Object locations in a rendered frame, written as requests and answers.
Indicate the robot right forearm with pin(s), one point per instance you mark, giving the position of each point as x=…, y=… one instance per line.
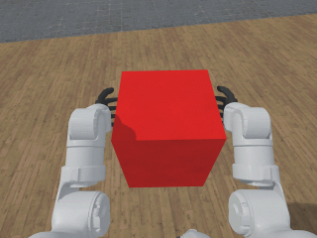
x=253, y=151

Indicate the right robot upper arm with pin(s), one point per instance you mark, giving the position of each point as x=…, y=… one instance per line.
x=261, y=213

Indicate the right robot hand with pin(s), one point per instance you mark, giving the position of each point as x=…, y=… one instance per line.
x=231, y=98

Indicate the carton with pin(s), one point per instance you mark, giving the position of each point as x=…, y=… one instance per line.
x=167, y=129

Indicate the robot left forearm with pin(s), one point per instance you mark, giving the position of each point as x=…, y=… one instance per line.
x=86, y=140

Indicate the left robot hand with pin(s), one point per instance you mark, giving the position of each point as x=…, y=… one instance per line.
x=101, y=99

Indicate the left robot upper arm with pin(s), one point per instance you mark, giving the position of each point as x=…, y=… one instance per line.
x=80, y=214

